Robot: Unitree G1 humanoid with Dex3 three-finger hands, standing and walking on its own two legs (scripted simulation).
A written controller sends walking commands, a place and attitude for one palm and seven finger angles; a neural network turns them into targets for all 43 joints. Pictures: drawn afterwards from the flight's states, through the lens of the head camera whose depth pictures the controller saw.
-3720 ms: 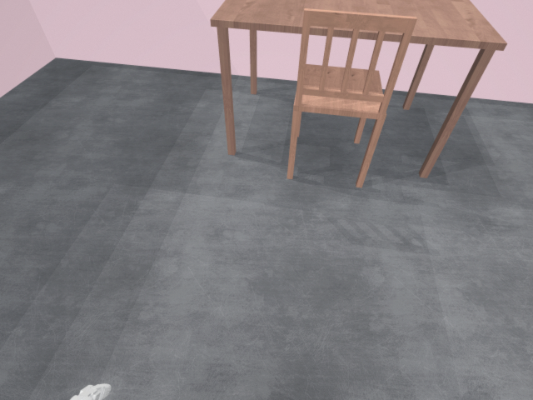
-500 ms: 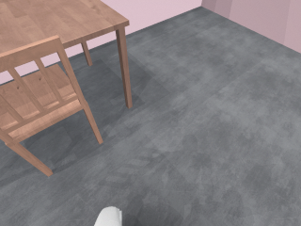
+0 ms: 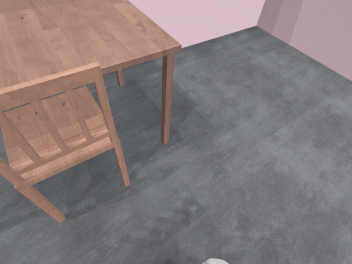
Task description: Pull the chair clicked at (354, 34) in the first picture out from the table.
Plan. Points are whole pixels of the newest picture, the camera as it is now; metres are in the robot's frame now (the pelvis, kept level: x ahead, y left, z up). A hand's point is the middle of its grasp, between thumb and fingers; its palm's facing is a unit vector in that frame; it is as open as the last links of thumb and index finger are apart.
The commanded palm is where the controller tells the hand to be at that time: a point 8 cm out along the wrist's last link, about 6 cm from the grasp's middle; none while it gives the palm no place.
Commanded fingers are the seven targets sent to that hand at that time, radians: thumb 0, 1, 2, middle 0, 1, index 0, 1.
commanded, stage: turn to face it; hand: left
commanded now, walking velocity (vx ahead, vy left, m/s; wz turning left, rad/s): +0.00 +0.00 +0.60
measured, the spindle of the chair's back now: (51, 127) +0.51 +0.44 -0.10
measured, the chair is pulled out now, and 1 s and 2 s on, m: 0.00 0.00 0.00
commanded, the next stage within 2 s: take the last steps up to it in 0.82 s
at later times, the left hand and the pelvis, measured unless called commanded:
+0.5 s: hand out of the picture +0.04 +0.14 -0.13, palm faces +0.32 -0.90 -0.29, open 7.4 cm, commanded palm none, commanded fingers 0.00 0.90 0.90 -0.20 -0.30 -0.20 -0.30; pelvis -0.01 -0.08 +0.01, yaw +20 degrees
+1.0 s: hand out of the picture -0.16 +0.16 -0.18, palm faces +0.56 -0.80 -0.22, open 7.4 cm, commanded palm none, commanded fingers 0.00 0.90 0.90 -0.20 -0.30 -0.20 -0.30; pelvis -0.06 -0.03 +0.01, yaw +31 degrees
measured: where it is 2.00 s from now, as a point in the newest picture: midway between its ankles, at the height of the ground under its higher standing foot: outside the picture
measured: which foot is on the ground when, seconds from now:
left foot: down 0.00-0.26, up 0.28-0.74, down 0.76-1.00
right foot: up 0.00-0.24, down 0.26-0.76, up 0.78-1.00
